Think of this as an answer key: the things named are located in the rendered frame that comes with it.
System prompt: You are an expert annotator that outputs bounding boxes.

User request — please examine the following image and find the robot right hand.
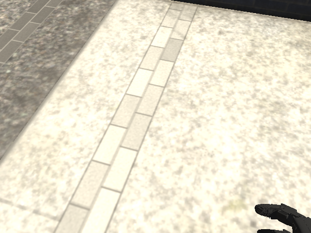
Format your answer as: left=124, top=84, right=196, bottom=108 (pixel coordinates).
left=255, top=203, right=311, bottom=233

